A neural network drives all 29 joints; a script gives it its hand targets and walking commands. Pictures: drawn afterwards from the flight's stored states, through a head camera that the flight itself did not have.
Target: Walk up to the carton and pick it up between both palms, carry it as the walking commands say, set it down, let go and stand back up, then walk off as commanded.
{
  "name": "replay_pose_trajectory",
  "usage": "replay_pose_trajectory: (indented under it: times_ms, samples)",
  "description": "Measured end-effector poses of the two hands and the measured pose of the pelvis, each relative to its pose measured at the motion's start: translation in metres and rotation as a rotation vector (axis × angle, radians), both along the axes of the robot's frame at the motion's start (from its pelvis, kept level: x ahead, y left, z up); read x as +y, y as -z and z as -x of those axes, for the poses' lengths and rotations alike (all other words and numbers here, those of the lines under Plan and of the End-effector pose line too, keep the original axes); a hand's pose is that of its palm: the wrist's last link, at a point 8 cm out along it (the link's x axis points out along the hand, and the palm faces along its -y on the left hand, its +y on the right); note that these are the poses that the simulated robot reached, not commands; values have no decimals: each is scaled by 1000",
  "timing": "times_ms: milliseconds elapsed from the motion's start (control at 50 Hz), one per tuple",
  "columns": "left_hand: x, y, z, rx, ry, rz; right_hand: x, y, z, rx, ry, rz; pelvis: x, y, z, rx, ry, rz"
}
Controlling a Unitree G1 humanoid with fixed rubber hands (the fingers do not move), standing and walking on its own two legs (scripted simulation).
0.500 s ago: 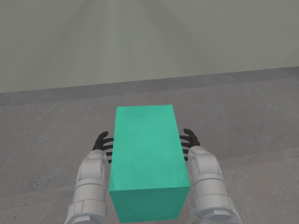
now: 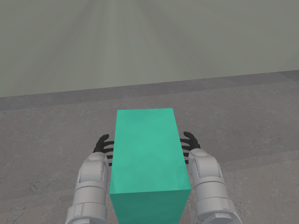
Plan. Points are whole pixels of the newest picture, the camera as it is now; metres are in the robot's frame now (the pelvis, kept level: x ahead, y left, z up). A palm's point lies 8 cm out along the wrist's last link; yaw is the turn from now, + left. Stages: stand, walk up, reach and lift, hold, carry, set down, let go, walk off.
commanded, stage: reach and lift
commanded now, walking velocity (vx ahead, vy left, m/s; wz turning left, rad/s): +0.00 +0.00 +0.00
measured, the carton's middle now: (147, 166) +0.32 +0.01 -0.01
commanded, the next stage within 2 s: hold in 0.14 s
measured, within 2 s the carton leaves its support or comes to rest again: neither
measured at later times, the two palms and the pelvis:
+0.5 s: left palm (99, 160) +0.29 +0.14 +0.06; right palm (196, 156) +0.29 -0.13 +0.06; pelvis -0.01 +0.00 +0.00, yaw +0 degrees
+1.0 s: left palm (99, 160) +0.29 +0.14 +0.06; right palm (195, 157) +0.29 -0.13 +0.06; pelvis +0.00 +0.00 +0.00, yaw +0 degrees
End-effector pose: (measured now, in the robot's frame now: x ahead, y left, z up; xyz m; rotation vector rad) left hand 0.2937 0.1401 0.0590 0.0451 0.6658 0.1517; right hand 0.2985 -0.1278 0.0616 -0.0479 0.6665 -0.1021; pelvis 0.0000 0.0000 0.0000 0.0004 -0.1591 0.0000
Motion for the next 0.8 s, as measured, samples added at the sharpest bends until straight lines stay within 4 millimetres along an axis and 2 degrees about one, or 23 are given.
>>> replay_pose_trajectory:
  times_ms: [360, 800]
  samples:
    - [-2, -1, 6, 0, 0, -1, -2, -1, 5, -2, 1, -2, -2, 1, 6, -4, -2, -1]
    - [-1, 1, 3, 7, 9, -10, -1, 0, 3, -1, -6, 9, 0, 0, 1, 4, -3, 0]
